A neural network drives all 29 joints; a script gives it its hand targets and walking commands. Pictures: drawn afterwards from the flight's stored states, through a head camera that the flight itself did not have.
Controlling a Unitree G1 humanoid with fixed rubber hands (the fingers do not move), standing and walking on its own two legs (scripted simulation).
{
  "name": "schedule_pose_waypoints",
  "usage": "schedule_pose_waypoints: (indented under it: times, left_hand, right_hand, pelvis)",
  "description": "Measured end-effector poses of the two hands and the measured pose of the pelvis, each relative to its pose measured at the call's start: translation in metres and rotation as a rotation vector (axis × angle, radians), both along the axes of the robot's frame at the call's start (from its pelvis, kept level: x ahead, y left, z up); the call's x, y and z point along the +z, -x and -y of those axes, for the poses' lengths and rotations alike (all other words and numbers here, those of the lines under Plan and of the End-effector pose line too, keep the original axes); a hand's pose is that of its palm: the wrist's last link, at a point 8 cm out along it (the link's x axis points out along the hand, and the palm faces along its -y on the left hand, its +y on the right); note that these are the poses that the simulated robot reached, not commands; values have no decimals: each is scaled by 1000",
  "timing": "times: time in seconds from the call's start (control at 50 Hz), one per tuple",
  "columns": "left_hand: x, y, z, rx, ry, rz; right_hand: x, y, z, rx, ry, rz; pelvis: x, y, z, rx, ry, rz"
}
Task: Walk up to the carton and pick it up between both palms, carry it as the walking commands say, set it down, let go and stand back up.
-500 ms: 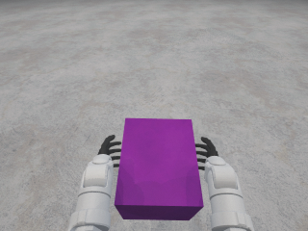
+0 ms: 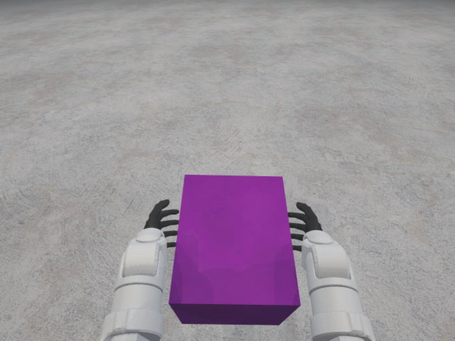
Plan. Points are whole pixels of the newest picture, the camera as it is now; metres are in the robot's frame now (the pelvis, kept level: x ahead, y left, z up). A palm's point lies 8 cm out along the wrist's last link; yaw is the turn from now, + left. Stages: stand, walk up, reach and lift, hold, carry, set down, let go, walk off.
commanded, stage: hold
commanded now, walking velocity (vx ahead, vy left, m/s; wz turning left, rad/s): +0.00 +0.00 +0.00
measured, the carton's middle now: (232, 250) +0.32 +0.00 -0.03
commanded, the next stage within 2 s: carry in 0.14 s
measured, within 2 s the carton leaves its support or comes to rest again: neither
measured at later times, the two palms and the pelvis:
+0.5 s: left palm (220, 246) +0.27 +0.03 +0.06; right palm (386, 273) +0.22 -0.25 +0.05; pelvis -0.06 -0.07 -0.02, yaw -10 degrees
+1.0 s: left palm out of the picture +0.07 -0.06 +0.07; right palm out of the picture +0.04 -0.34 +0.07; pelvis -0.25 -0.17 -0.01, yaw -11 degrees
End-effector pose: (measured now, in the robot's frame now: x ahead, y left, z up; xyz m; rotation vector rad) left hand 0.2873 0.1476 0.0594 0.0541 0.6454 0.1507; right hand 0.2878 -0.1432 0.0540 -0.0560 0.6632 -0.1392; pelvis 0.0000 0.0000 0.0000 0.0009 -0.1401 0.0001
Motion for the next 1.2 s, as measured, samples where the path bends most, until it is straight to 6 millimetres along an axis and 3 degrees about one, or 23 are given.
schedule_pose_waypoints:
  times: [0.18,0.26,0.36,0.5,0.56,0.66,0.76,0.86,0.98,1.1,1.2]
  left_hand:
    - [-1,-4,2,0,-4,13]
    - [-6,-8,13,26,-10,25]
    - [-3,-1,53,28,37,-3]
    - [0,18,122,-29,23,-48]
    - [-2,32,153,-75,-11,-78]
    - [0,61,182,-130,1,-117]
    - [-4,97,191,-134,44,-81]
    - [-10,154,187,-57,46,-139]
    - [10,213,204,17,32,-112]
    - [16,271,259,20,-4,-70]
    - [9,320,310,-95,-62,-148]
  right_hand:
    - [-1,-1,0,-4,11,12]
    - [-2,4,8,-36,11,24]
    - [3,25,40,-172,34,-7]
    - [0,63,107,-277,-44,-52]
    - [-9,89,135,-332,-78,-83]
    - [-2,135,161,-402,-77,-114]
    - [10,167,170,-409,-38,-72]
    - [9,202,172,-315,-8,-134]
    - [17,245,191,-241,-32,-112]
    - [8,304,245,-242,-74,-73]
    - [-7,385,291,-346,-101,-153]
  pelvis:
    - [-5,2,-1,-23,-2,-58]
    - [-13,13,5,-74,-2,-123]
    - [-12,31,21,-123,20,-170]
    - [-19,62,65,-178,22,-237]
    - [-18,81,80,-178,9,-247]
    - [-11,116,94,-171,-30,-242]
    - [-23,152,106,-181,2,-241]
    - [-15,194,128,-191,21,-220]
    - [-9,245,160,-194,45,-214]
    - [-23,307,210,-194,43,-215]
    - [-12,359,229,-172,-23,-185]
